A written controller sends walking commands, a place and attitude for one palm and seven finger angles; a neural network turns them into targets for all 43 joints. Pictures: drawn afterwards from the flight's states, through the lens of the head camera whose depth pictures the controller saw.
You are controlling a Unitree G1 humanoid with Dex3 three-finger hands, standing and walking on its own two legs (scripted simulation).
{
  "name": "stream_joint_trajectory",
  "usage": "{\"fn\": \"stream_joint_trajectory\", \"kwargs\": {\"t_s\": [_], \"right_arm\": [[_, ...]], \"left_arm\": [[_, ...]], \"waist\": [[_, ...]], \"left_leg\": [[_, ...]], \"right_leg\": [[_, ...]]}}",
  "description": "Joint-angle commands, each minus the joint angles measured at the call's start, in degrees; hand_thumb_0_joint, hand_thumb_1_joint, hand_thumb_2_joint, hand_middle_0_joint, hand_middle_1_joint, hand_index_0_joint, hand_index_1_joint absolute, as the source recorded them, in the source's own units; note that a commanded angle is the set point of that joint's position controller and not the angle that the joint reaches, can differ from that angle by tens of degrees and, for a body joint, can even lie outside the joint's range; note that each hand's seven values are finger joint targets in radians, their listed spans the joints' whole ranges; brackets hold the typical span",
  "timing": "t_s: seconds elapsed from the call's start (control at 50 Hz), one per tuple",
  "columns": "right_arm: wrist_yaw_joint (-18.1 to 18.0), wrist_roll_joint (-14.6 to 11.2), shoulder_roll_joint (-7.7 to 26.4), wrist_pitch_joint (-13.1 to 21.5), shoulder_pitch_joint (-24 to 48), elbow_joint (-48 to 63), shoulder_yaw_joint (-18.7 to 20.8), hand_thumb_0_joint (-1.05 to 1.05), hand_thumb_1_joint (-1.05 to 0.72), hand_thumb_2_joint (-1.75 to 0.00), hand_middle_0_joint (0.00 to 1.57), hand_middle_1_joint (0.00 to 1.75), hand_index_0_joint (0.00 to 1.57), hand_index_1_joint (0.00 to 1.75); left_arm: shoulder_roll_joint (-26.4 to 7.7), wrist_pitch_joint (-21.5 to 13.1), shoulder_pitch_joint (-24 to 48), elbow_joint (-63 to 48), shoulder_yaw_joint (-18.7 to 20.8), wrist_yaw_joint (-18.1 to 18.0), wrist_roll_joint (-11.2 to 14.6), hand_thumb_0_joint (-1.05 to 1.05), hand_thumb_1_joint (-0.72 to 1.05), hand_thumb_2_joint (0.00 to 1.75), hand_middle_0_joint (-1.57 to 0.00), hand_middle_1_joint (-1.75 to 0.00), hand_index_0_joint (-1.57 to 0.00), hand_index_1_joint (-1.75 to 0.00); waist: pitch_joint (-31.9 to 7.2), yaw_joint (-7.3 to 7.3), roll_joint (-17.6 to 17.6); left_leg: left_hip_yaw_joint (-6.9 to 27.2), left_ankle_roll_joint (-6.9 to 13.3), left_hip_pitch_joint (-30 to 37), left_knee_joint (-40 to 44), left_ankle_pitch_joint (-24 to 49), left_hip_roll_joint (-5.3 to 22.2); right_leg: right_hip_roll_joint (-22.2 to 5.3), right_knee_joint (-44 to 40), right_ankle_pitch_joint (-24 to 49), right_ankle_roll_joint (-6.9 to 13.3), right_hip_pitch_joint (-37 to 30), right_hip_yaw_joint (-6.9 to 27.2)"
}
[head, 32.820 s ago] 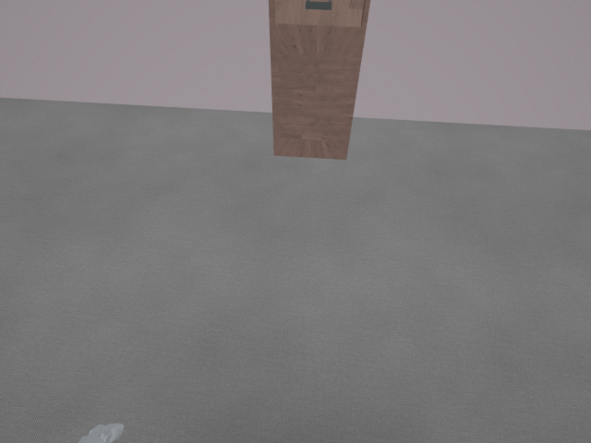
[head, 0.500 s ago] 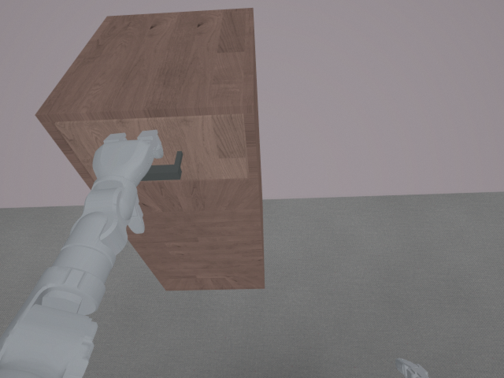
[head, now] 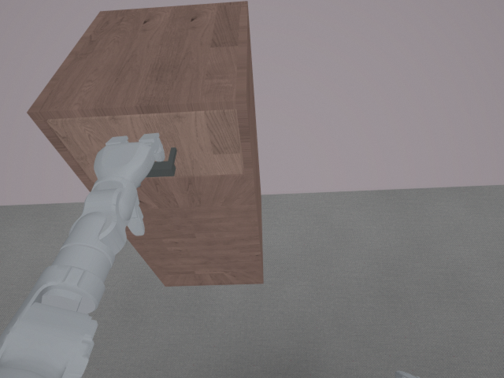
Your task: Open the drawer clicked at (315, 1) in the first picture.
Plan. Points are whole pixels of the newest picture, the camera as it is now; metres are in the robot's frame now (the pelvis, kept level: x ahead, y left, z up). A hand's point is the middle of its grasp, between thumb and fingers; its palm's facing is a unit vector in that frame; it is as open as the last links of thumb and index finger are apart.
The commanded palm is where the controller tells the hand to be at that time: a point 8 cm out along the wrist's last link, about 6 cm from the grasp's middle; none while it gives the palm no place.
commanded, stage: re-aim the fingers above the handle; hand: left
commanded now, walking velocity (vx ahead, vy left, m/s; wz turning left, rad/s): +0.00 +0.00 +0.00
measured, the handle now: (150, 161) +0.51 +0.24 +0.02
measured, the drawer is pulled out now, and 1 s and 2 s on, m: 0.00 0.00 0.00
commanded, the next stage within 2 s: lower the fingers behind the handle in 1.64 s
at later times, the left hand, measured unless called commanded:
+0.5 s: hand (145, 192) +0.41 +0.21 +0.06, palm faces -0.14 -0.02 -0.99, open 13.9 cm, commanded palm +0.40 +0.23 +0.13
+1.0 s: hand (163, 198) +0.40 +0.18 +0.05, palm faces -0.13 -0.06 -0.99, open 13.9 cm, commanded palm +0.41 +0.23 +0.14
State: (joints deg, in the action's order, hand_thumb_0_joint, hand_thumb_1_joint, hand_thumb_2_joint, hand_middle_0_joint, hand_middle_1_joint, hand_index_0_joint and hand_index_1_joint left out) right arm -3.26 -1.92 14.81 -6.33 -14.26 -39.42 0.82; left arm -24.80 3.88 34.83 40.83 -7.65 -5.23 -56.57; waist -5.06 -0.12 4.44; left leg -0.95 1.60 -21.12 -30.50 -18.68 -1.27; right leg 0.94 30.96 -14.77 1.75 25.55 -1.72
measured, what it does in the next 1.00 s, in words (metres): stands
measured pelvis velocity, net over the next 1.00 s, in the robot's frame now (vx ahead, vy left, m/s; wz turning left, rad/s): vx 0.00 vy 0.02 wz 0.02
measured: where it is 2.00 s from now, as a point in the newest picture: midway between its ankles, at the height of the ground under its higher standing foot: outside the picture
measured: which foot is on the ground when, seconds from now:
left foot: down 0.00-1.00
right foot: down 0.00-1.00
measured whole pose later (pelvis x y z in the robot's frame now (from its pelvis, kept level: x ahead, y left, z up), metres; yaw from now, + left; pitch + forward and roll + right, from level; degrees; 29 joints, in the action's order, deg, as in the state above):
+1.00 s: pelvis +0.00 +0.02 +0.00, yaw +1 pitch +10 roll +0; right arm -4.4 -0.9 15.7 -3.9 -15.2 -39.6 2.3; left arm -23.3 -8.0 33.1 34.0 -12.3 -3.0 -55.9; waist -3.6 -0.2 2.8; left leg -0.3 2.5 -23.6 -33.6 -19.6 -2.5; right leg -0.3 32.8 -15.4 0.7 27.0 -2.3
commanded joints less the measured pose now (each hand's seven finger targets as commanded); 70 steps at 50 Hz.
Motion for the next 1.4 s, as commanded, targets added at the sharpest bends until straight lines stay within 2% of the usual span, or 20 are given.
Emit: {"fn": "stream_joint_trajectory", "kwargs": {"t_s": [0.0, 0.06, 0.18, 0.28, 0.36, 0.48, 0.56, 0.64, 0.74, 0.76, 0.82, 0.86, 0.94, 0.96, 1.0, 1.08, 1.16, 1.2, 1.28, 1.38], "right_arm": [[-1.3, 0.3, 6.8, 2.5, 1.2, 7.1, 3.1, 0.0, -0.9, -0.9, 0.2, 0.3, 0.2, 0.3], [-1.3, 0.7, 6.5, 3.1, 0.4, 6.1, 3.4, 0.0, -0.9, -0.9, 0.2, 0.3, 0.2, 0.3], [-0.5, 0.3, 6.2, 4.0, 1.3, 4.9, 3.1, 0.0, -0.9, -0.9, 0.2, 0.3, 0.2, 0.3], [-0.7, -0.8, 8.0, 3.4, 1.2, 6.1, 3.2, 0.0, -0.9, -0.9, 0.2, 0.3, 0.2, 0.3], [-1.6, -0.5, 8.3, 3.6, 1.1, 7.2, 3.5, 0.0, -0.9, -0.9, 0.2, 0.3, 0.2, 0.3], [-2.1, 0.6, 6.8, 4.5, -1.4, 5.6, 3.4, 0.0, -0.9, -0.9, 0.2, 0.3, 0.2, 0.3], [-1.3, 1.2, 6.2, 4.5, -0.6, 4.3, 2.8, 0.0, -0.9, -0.9, 0.2, 0.3, 0.2, 0.3], [-0.5, 0.4, 6.5, 4.3, 1.6, 3.9, 1.8, 0.0, -0.9, -0.9, 0.2, 0.3, 0.2, 0.3], [-0.5, -0.9, 9.0, 2.2, 0.5, 6.8, 3.1, 0.0, -0.9, -0.9, 0.2, 0.3, 0.2, 0.3], [-0.6, -1.0, 9.1, 2.3, 0.4, 7.8, 3.5, 0.0, -0.9, -0.9, 0.2, 0.3, 0.2, 0.3], [-1.7, -0.3, 9.0, 2.8, 1.2, 8.3, 3.5, 0.0, -0.9, -0.9, 0.2, 0.3, 0.2, 0.3], [-2.1, 0.3, 8.3, 3.6, 0.3, 7.6, 3.5, 0.0, -0.9, -0.9, 0.2, 0.3, 0.2, 0.3], [-1.7, 1.4, 6.5, 4.3, -3.5, 4.9, 4.2, 0.0, -0.9, -0.9, 0.2, 0.3, 0.2, 0.3], [-1.3, 1.6, 6.9, 4.3, -3.7, 3.8, 4.1, 0.0, -0.9, -0.9, 0.2, 0.3, 0.2, 0.3], [-0.6, 1.5, 5.3, 4.4, -2.2, 3.7, 2.8, 0.0, -0.9, -0.9, 0.2, 0.3, 0.2, 0.3], [-0.1, 0.9, 5.3, 3.2, 2.8, 3.8, 1.5, 0.0, -0.9, -0.9, 0.2, 0.3, 0.2, 0.3], [0.3, -0.4, 7.3, 1.2, 4.0, 4.1, 1.3, 0.0, -0.9, -0.9, 0.2, 0.3, 0.2, 0.3], [-0.2, -1.4, 9.1, -0.2, 3.8, 5.5, 1.4, 0.0, -0.9, -0.9, 0.2, 0.3, 0.2, 0.3], [-2.0, -1.2, 9.7, 1.7, 2.7, 7.6, 2.4, 0.0, -0.9, -0.9, 0.2, 0.3, 0.2, 0.3], [-3.1, 0.6, 7.5, 5.2, -1.4, 5.3, 3.3, 0.0, -0.9, -0.9, 0.2, 0.3, 0.2, 0.3]], "left_arm": [[-13.7, -6.2, 24.6, -14.1, 6.6, -3.0, -0.9, 0.0, -0.5, 0.3, -0.3, -1.2, -0.3, -1.2], [-20.4, -8.7, 28.5, -16.6, 13.1, -7.5, -2.5, 0.0, -0.5, 0.3, -0.3, -1.2, -0.3, -1.2], [-19.1, -3.0, 23.9, -7.0, 12.5, -12.6, -3.2, 0.0, -0.5, 0.3, -0.3, -1.2, -0.3, -1.2], [-11.9, 2.2, 22.4, -3.1, 3.7, -6.1, -1.2, 0.0, -0.5, 0.3, -0.3, -1.2, -0.3, -1.2], [-7.3, -1.9, 26.4, -10.1, -1.1, -0.1, 0.9, 0.0, -0.5, 0.3, -0.3, -1.2, -0.3, -1.2], [-17.3, -11.5, 35.5, -15.0, 8.5, -5.4, -1.8, 0.0, -0.5, 0.3, -0.3, -1.2, -0.3, -1.2], [-27.4, -9.2, 33.0, -10.5, 19.3, -13.8, -3.7, 0.0, -0.5, 0.3, -0.3, -1.2, -0.3, -1.2], [-23.0, 0.1, 27.5, -0.6, 13.4, -15.9, -4.2, 0.0, -0.5, 0.3, -0.3, -1.2, -0.3, -1.2], [-12.6, 6.6, 20.6, 1.6, 3.0, -3.4, -0.5, 0.0, -0.5, 0.3, -0.3, -1.2, -0.3, -1.2], [-7.2, 5.7, 20.2, -2.0, -1.2, -0.2, 0.9, 0.0, -0.5, 0.3, -0.3, -1.2, -0.3, -1.2], [-2.4, -1.4, 23.7, -13.3, -5.8, 5.6, 3.1, 0.0, -0.5, 0.3, -0.3, -1.2, -0.3, -1.2], [-3.4, -7.4, 29.9, -20.7, -5.5, 5.5, 3.3, 0.0, -0.5, 0.3, -0.3, -1.2, -0.3, -1.2], [-14.1, -15.2, 36.5, -25.4, 6.9, -4.0, 0.3, 0.0, -0.5, 0.3, -0.3, -1.2, -0.3, -1.2], [-21.4, -15.2, 37.3, -23.5, 13.6, -7.7, -0.9, 0.0, -0.5, 0.3, -0.3, -1.2, -0.3, -1.2], [-24.2, -12.3, 35.7, -18.2, 17.8, -14.4, -3.1, 0.0, -0.5, 0.3, -0.3, -1.2, -0.3, -1.2], [-23.0, -2.2, 30.1, -9.0, 15.2, -19.1, -3.1, 0.0, -0.5, 0.3, -0.3, -1.2, -0.3, -1.2], [-17.4, 10.2, 18.7, 8.6, 9.2, -12.6, -1.9, 0.0, -0.5, 0.3, -0.3, -1.2, -0.3, -1.2], [-14.3, 13.9, 20.5, 9.2, 3.2, -4.7, -0.2, 0.0, -0.5, 0.3, -0.3, -1.2, -0.3, -1.2], [-0.8, 5.3, 27.2, -4.4, -8.4, 7.3, 2.7, 0.0, -0.5, 0.3, -0.3, -1.2, -0.3, -1.2], [-5.5, -10.1, 42.5, -23.4, -4.5, 4.2, 3.2, 0.0, -0.5, 0.3, -0.3, -1.2, -0.3, -1.2]], "waist": [[-17.7, -0.66, -4.6], [-21.1, 0.78, -1.1], [-19.5, 0.84, -3.6], [-18.8, -1.45, -6.9], [-17.3, -3.95, -6.8], [-20.0, -1.73, -0.1], [-23.7, 1.62, 0.1], [-20.9, 1.96, -2.1], [-22.5, -1.23, -8.4], [-22.5, -2.63, -9.8], [-16.5, -5.35, -9.3], [-15.3, -5.81, -4.9], [-22.8, -1.78, 5.9], [-23.4, -0.29, 6.1], [-23.6, 1.48, 4.9], [-25.0, 3.32, -0.3], [-21.6, 2.94, -9.3], [-19.0, 0.16, -12.9], [-13.5, -6.39, -13.1], [-21.8, -6.26, 3.6]], "left_leg": [[0.2, 0.9, 3.6, 0.7, 20.7, -1.3], [0.4, 0.1, 3.8, 0.4, 22.9, -1.2], [-1.2, -0.3, -0.4, 1.3, 20.0, -1.0], [-1.9, 0.7, 1.6, 2.3, 17.7, -0.8], [-0.4, 1.4, 5.3, 1.5, 16.9, -0.9], [1.3, 0.5, 5.4, -0.2, 19.2, -1.3], [0.5, -0.8, 0.2, -1.1, 23.3, -1.6], [-1.7, -1.3, -2.4, 0.7, 20.8, -1.0], [-2.3, 0.4, 1.9, 1.7, 22.3, -0.1], [-1.6, 1.0, 4.2, 1.2, 24.0, 0.0], [0.9, 1.7, 8.0, 0.1, 22.3, -0.4], [2.4, 1.4, 10.3, -0.5, 22.9, -0.5], [4.5, -3.3, 16.2, -3.2, 37.3, 0.6], [4.2, -4.1, 13.6, -3.3, 36.8, 0.5], [3.1, -4.4, 6.4, -3.2, 33.0, -0.8], [-1.0, -3.1, 0.5, -1.0, 26.7, -1.1], [-2.5, -1.7, -2.9, 2.9, 20.5, -0.1], [-2.9, -0.5, -2.4, 4.1, 16.8, -0.2], [-0.1, 1.9, 3.7, 1.7, 14.6, -0.4], [4.0, 0.2, 16.3, -2.0, 25.0, -0.8]], "right_leg": [[0.2, -1.2, 19.7, 0.2, -13.5, 1.9], [0.4, 0.0, 19.7, 0.8, -14.2, 2.2], [0.1, 0.1, 19.6, 0.1, -15.6, 2.2], [0.1, -2.1, 18.1, -0.3, -14.8, 1.8], [0.2, -3.3, 16.5, -0.4, -11.6, 1.8], [0.4, -0.4, 14.9, 0.7, -9.0, 2.0], [0.4, 2.2, 20.1, 0.8, -14.0, 2.3], [0.1, 1.6, 20.1, 0.3, -14.8, 1.9], [0.3, -1.0, 22.9, -0.6, -16.1, 1.2], [0.5, -1.7, 23.3, -0.7, -15.0, 1.0], [0.8, -2.6, 17.7, -0.9, -7.7, 0.5], [0.9, -2.3, 14.6, -0.3, -4.1, 0.7], [1.4, 1.9, 15.5, 1.1, -0.5, -0.1], [1.5, 2.5, 15.4, 1.3, -1.9, -0.3], [1.4, 4.3, 17.5, 1.6, -6.2, -0.2], [0.5, 3.6, 22.2, 1.1, -14.9, 1.2], [0.2, 0.3, 20.3, 0.1, -18.4, 1.4], [0.1, -2.2, 19.0, -0.8, -17.9, 1.0], [0.1, -3.9, 15.1, -1.2, -8.5, 0.3], [0.7, -0.7, 13.6, 0.3, -1.3, 0.6]]}}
